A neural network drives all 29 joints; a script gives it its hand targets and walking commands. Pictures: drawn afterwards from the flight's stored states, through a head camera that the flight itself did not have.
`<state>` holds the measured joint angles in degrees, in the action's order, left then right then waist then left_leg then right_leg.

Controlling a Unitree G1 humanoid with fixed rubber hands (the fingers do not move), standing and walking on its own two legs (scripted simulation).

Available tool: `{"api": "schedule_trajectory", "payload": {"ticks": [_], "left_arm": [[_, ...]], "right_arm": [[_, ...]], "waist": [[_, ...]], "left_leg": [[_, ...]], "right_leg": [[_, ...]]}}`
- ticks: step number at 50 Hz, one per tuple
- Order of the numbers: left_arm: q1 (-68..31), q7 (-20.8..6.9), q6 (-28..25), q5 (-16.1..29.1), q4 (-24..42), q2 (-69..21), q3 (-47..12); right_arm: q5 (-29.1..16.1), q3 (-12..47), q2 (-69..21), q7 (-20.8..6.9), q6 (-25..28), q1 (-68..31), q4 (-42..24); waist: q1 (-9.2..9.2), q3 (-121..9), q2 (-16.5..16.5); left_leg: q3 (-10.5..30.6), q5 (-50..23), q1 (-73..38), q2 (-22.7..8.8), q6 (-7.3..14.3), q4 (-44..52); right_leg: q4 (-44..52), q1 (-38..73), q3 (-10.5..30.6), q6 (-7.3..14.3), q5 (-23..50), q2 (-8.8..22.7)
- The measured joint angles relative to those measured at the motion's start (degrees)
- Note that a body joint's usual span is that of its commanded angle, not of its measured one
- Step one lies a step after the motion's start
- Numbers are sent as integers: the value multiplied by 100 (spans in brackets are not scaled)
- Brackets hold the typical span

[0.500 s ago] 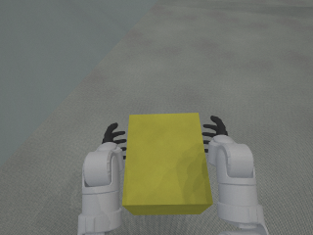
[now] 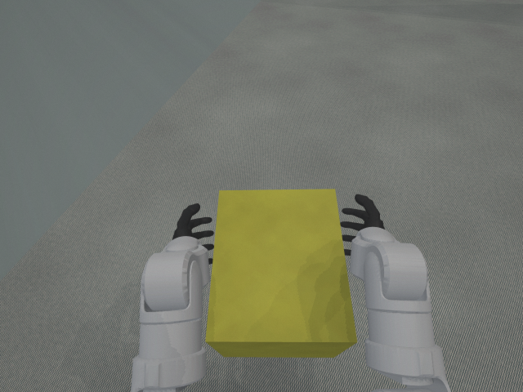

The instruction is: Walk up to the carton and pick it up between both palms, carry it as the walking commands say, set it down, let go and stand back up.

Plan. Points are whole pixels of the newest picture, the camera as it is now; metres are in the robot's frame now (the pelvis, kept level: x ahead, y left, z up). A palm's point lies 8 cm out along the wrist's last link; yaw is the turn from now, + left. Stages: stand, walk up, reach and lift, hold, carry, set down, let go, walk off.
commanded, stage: carry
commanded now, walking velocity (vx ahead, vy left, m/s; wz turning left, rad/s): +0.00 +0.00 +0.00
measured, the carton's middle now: (277, 275) +0.31 -0.01 -0.02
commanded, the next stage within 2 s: none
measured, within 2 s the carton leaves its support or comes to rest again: neither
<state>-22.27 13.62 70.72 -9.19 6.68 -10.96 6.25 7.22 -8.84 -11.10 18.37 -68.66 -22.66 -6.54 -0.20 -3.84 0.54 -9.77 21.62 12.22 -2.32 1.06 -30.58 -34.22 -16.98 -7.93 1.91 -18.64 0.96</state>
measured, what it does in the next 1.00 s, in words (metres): stands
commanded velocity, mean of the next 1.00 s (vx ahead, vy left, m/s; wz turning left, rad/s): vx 0.00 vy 0.00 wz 0.00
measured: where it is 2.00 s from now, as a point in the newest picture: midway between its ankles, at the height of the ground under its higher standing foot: outside the picture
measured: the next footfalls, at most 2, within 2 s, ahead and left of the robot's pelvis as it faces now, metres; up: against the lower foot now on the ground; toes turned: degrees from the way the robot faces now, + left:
none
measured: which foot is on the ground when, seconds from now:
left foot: down 0.00-1.00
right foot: down 0.00-1.00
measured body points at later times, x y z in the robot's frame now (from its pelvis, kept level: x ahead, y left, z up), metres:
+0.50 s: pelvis +0.01 +0.01 +0.00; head +0.02 +0.01 +0.45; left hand +0.33 +0.13 +0.07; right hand +0.33 -0.14 +0.07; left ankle -0.05 +0.10 -0.74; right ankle -0.06 -0.09 -0.73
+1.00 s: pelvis -0.03 +0.01 +0.00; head -0.05 +0.01 +0.45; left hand +0.28 +0.14 +0.06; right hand +0.28 -0.14 +0.06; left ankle -0.05 +0.10 -0.73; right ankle -0.06 -0.09 -0.73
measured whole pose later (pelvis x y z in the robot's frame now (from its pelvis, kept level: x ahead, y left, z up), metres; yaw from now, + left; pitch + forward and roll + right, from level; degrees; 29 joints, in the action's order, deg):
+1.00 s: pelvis -0.03 +0.01 +0.00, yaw -2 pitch +3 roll +0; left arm -17.7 7.9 59.0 -11.8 -3.8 -9.4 6.4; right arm 11.0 -9.0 -9.5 8.0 -57.4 -18.0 4.4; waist 0.4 -6.8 -0.3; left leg -10.1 19.1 15.3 -2.7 1.3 -31.9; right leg -31.9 -14.7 -7.6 1.1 -19.7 1.9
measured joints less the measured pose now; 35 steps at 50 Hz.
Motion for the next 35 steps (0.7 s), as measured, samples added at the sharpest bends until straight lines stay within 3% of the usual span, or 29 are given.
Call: {"api": "schedule_trajectory", "payload": {"ticks": [7, 11, 15, 20, 24, 28, 35], "left_arm": [[-12, -131, -177, -150, -279, -6, 107], [-1, -63, -171, -85, -118, -1, 6], [102, -71, -146, -53, 18, 39, -32], [-18, -343, -471, -322, -651, -8, 234], [84, -142, -460, -154, -208, 29, -61], [128, -404, -709, -313, -708, 48, 90], [422, -468, -873, -196, -542, 141, -24]], "right_arm": [[188, -72, -49, -129, 177, -128, 403], [36, -16, -1, -43, 178, -8, 139], [14, 51, -8, -17, 134, -8, 88], [417, -230, -55, -554, 483, -147, 818], [148, 27, 44, -303, 499, 118, 274], [375, -171, 36, -767, 747, 101, 840], [251, 49, 144, -927, 850, 414, 636]], "waist": [[56, -86, -31], [3, -104, -64], [-31, -101, -80], [92, -170, -64], [58, -30, -91], [28, -175, -178], [29, -187, -76]], "left_leg": [[-45, -305, 136, -24, -34, -413], [-65, -166, -215, 30, -25, 318], [-66, -178, -195, 20, 39, 249], [-13, -133, 259, -69, -54, -655], [44, -229, 260, -59, -42, -56], [-35, 7, 299, 16, 22, -224], [-24, 42, 352, -55, 5, -305]], "right_leg": [[501, 307, 68, -7, 68, -13], [157, 106, 28, 10, 162, 14], [181, 125, 4, -114, 158, 11], [811, 453, 59, 6, 47, -57], [356, 291, 63, -42, -233, 0], [135, 222, 117, -118, -274, 113], [116, 192, 79, -103, -343, 65]]}}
